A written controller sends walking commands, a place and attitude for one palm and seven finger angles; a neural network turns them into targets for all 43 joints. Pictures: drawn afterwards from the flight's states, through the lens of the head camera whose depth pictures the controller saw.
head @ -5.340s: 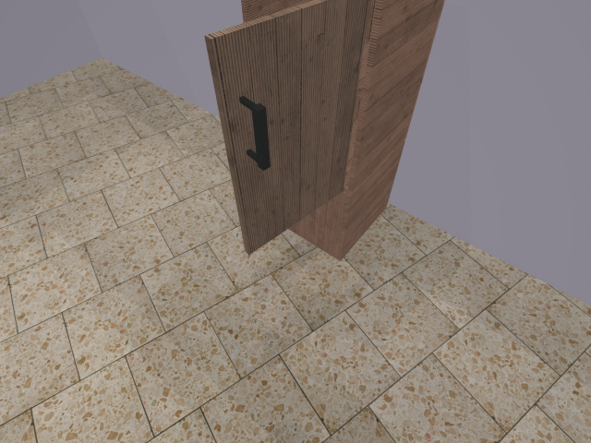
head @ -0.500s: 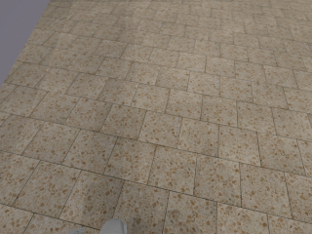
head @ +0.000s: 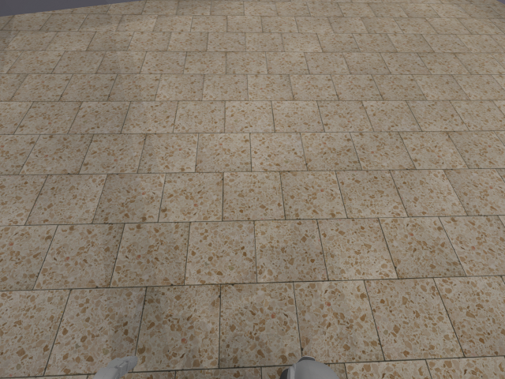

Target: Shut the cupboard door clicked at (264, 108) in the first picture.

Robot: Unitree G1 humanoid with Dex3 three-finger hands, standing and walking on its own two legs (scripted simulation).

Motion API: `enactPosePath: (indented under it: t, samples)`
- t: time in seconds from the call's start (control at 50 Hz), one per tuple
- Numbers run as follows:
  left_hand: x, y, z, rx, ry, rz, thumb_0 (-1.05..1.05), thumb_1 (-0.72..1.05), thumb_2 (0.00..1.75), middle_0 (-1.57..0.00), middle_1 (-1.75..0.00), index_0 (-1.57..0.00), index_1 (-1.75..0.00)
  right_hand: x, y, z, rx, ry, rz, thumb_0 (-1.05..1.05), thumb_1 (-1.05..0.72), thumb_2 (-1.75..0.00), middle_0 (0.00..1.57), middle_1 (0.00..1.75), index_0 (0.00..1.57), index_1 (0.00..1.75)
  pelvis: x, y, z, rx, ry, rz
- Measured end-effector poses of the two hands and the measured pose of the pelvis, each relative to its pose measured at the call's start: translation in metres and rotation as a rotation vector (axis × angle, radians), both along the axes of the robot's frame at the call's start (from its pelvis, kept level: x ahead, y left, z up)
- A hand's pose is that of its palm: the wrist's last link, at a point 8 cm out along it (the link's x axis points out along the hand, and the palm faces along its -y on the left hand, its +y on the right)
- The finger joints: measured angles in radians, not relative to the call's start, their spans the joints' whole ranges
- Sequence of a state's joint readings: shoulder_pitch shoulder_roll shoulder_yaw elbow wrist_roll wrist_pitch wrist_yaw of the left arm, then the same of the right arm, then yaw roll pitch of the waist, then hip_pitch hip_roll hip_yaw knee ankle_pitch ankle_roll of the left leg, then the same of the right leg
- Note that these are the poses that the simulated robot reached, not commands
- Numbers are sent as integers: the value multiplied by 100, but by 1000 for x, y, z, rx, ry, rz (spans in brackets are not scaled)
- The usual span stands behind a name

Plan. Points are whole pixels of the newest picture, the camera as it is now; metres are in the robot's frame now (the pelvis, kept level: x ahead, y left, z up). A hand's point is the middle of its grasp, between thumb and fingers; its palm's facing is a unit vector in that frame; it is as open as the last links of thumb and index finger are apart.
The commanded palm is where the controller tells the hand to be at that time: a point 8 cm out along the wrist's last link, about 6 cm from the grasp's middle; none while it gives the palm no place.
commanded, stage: walk to a spot facing it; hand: left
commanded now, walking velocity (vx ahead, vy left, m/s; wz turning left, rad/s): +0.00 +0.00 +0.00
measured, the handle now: out of the picture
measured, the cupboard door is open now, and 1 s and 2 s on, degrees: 80 80 80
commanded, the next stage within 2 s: none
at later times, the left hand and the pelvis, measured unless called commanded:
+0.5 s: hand (163, 331) +0.23 +0.19 -0.20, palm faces +0.19 -0.97 -0.17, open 7.2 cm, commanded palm none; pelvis +0.17 -0.01 -0.02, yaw +11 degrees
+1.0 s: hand (192, 370) +0.16 +0.11 -0.17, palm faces +0.49 -0.83 -0.24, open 7.4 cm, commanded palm none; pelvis +0.21 -0.08 +0.00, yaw +30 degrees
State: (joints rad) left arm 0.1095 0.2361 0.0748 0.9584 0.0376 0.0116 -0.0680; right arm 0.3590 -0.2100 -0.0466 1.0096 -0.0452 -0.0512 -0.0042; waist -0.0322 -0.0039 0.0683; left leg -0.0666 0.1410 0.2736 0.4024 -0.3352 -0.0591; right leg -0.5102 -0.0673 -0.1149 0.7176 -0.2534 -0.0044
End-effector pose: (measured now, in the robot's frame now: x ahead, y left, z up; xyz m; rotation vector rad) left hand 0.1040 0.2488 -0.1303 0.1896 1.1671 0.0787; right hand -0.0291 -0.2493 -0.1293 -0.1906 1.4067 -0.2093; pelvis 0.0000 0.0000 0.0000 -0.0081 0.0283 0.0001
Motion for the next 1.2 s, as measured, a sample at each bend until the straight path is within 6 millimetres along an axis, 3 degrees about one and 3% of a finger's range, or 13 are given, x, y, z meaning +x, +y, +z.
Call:
enactPosePath:
  t: [0.06,0.12,0.26,0.38,0.48,0.62,0.76,0.88,0.96,1.08,1.14,1.2]
  samples:
    - [62,-15,-5,29,-83,-59,0,91,90,-20,-30,-20,-30,-8,-14,-16,15,87,-59,0,-92,-90,20,30,20,30,32,-16,-16,24,-9,-13]
    - [96,-29,-4,40,-136,-49,0,92,89,-20,-30,-20,-30,8,-23,-23,24,135,-90,1,-92,-90,20,30,20,30,55,-25,-19,14,-31,-8]
    - [108,-58,-4,-21,-58,1,0,91,89,-20,-30,-20,-30,111,-15,-9,48,19,-37,1,-92,-90,19,30,20,30,105,-31,0,9,-22,48]
    - [117,-42,-18,-48,-61,143,-2,95,89,-20,-30,-21,-30,199,3,-9,50,-41,95,1,-93,-90,20,30,20,30,143,-23,-6,-7,-26,129]
    - [107,-19,-37,-28,17,223,-1,93,89,-20,-30,-20,-30,258,6,-16,13,-115,176,1,-93,-90,20,30,20,30,165,-13,-21,-8,-16,179]
    - [99,-9,-15,29,29,326,0,92,89,-20,-30,-20,-30,310,-3,-5,8,-134,295,1,-92,-90,20,30,20,30,177,-27,-8,-14,0,260]
    - [89,-30,1,96,-7,406,0,92,89,-20,-30,-20,-30,362,-35,-14,33,-146,374,0,-91,-90,20,30,21,30,192,-62,-11,-4,0,354]
    - [55,-66,6,98,50,502,0,91,89,-20,-30,-20,-30,417,-49,-8,35,-165,462,1,-91,-90,20,30,20,30,205,-80,-6,31,-6,443]
    - [35,-89,3,56,91,560,0,91,89,-20,-30,-20,-30,449,-35,6,39,-195,539,1,-91,-90,20,30,20,30,213,-84,1,53,1,494]
    - [-2,-107,-21,-14,138,665,0,91,89,-20,-30,-20,-30,492,14,8,53,-281,691,1,-91,-90,19,30,20,30,214,-76,-12,33,-2,574]
    - [-15,-105,-31,-17,167,715,0,91,89,-20,-30,-20,-30,499,32,7,63,-310,749,0,-91,-90,20,30,20,30,212,-79,-17,34,-4,618]
    - [-15,-101,-25,2,152,754,1,91,89,-20,-30,-20,-30,497,39,8,70,-294,788,0,-91,-90,20,30,20,30,214,-85,-13,23,-7,652]
